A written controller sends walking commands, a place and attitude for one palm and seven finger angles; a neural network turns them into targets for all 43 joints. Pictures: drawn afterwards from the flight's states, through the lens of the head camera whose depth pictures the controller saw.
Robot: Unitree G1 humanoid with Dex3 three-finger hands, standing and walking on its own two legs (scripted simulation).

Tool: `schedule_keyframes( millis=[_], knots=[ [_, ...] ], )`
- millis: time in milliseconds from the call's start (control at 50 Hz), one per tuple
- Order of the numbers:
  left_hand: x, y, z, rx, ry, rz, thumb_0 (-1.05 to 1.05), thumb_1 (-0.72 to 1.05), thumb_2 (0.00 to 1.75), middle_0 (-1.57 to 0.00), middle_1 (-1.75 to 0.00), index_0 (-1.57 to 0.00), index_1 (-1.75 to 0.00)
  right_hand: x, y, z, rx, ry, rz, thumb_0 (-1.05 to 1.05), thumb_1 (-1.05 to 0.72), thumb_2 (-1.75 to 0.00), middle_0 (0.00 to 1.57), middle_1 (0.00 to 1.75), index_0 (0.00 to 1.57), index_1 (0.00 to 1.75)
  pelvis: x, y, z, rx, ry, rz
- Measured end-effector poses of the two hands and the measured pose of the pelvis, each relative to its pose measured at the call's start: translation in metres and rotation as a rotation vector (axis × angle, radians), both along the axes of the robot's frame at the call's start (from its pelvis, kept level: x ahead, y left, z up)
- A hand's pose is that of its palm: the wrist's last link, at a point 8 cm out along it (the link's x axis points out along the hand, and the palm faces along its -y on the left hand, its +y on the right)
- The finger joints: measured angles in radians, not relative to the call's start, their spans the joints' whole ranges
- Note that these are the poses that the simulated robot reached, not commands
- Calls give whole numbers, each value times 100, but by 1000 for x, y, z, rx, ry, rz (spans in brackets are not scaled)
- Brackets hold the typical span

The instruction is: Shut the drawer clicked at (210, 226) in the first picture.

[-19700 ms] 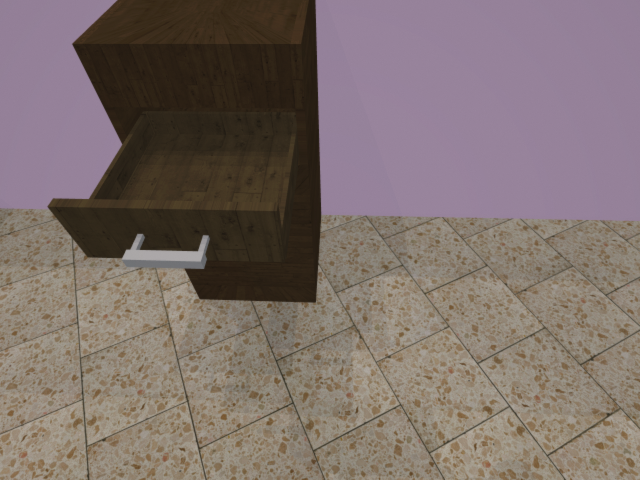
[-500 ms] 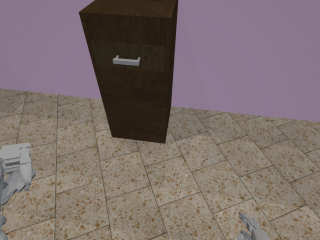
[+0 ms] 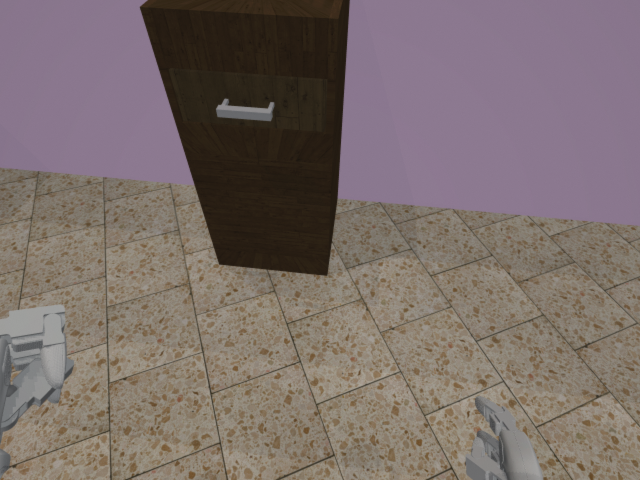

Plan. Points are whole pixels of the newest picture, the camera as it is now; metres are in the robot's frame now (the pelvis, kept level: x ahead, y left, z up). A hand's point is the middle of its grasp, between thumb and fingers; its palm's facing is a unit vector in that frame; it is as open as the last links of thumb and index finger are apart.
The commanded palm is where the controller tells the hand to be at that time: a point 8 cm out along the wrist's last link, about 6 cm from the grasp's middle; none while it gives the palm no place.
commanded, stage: let the arm hang, fingers relaxed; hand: left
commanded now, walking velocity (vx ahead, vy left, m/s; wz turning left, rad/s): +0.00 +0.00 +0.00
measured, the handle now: (246, 108) +0.94 +0.23 -0.05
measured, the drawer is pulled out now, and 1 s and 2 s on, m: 0.00 0.00 0.00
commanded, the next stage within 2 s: look to check the result in 1.12 s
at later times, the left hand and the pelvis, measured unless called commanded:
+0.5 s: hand out of the picture -0.03 +0.21 -0.17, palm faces +0.01 -0.97 -0.24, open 4.3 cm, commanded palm none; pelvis -0.03 +0.01 +0.00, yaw +2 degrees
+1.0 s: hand out of the picture +0.03 +0.18 -0.17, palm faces +0.02 -0.98 -0.22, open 7.3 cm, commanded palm none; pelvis -0.01 +0.00 +0.00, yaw +1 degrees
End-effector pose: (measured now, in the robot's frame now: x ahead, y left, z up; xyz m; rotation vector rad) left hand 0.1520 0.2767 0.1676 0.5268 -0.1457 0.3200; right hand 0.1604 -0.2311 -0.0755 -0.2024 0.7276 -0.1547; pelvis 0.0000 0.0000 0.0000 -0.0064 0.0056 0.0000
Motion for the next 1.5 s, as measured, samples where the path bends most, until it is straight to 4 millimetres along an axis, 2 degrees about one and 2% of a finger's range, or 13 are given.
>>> schedule_keyframes(
  millis=[40, 60, 100, 140, 220, 280, 320, 460, 600, 780, 940, 1040, 1500],
  knots=[
    [2, 2, -8, 9, 23, -17, 1, 88, 89, -140, -160, -141, -160, -1, -1, -2, 0, 3, 20, 1, -91, -90, 20, 30, 20, 30, -1, 2, -1, -1, 6, 11],
    [7, 6, -26, 1, 88, -26, 1, 89, 89, -140, -160, -141, -160, -1, -2, -8, 5, 19, 46, 1, -90, -90, 20, 30, 20, 30, -2, 4, -2, -1, 11, 20],
    [14, 16, -80, -68, 302, 4, 0, 89, 89, -139, -159, -140, -159, -4, -7, -23, 11, 73, 72, 0, -90, -90, 20, 30, 20, 30, -6, 9, -6, 0, 16, 27],
    [9, 20, -141, -157, 546, 58, 0, 89, 89, -136, -156, -137, -156, -12, -10, -35, 16, 122, 65, 0, -90, -90, 20, 30, 20, 30, -10, 12, -9, 3, 16, 27],
    [-34, 0, -239, -312, 950, 105, 1, 90, 89, -126, -147, -127, -147, -45, -14, -46, 5, 227, 34, 0, -91, -90, 20, 30, 20, 30, -15, 13, -11, 13, -2, 18],
    [-76, -26, -283, -413, 1155, 102, 1, 90, 89, -117, -137, -117, -137, -79, -16, -47, -16, 336, 13, 0, -91, -90, 20, 30, 20, 30, -19, 11, -8, 15, -18, 16],
    [-101, -32, -298, -438, 1236, 138, 1, 90, 89, -109, -131, -110, -129, -102, -17, -48, -27, 415, 2, 0, -91, -90, 20, 30, 20, 30, -21, 9, -6, 11, -24, 20],
    [-169, -19, -307, -484, 1413, 260, 1, 90, 89, -83, -104, -84, -101, -165, -13, -56, -12, 628, -34, 0, -91, -90, 20, 30, 20, 30, -25, 7, 0, 1, -26, 29],
    [-198, -11, -296, -466, 1491, 346, 1, 90, 89, -56, -72, -57, -71, -188, 1, -69, 52, 693, -54, 0, -91, -90, 20, 30, 20, 30, -23, 8, 2, 5, -25, 23],
    [-175, -23, -295, -463, 1452, 330, 1, 90, 89, -29, -40, -29, -40, -184, 11, -76, 104, 685, -62, 0, -91, -90, 20, 30, 20, 30, -18, 3, 3, 12, -30, 17],
    [-141, -47, -301, -494, 1397, 257, 0, 90, 89, -21, -32, -22, -32, -176, 7, -74, 101, 668, -78, 0, -91, -90, 20, 30, 20, 30, -12, -3, 3, 12, -32, 14],
    [-130, -54, -302, -500, 1381, 244, 1, 91, 89, -20, -31, -21, -31, -174, 2, -72, 92, 668, -90, 0, -91, -90, 20, 30, 20, 30, -8, -6, 4, 12, -33, 13],
    [-145, -60, -300, -503, 1458, 304, 0, 90, 89, -20, -30, -20, -30, -167, -8, -73, 92, 713, -90, 0, -91, -90, 20, 30, 20, 30, 6, -16, 5, 10, -26, 15]
  ],
)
